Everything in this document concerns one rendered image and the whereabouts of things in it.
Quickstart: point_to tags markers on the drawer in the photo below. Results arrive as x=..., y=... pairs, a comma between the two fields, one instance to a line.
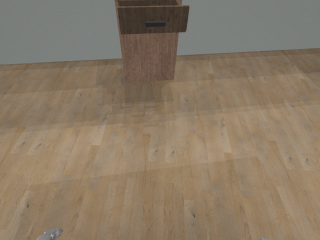
x=133, y=14

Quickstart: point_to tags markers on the cabinet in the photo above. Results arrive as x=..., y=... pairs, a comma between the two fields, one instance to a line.
x=148, y=56

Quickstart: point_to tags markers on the handle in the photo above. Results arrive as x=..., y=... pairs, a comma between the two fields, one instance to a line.
x=155, y=23

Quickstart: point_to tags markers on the robot left hand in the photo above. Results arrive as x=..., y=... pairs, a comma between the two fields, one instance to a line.
x=51, y=234

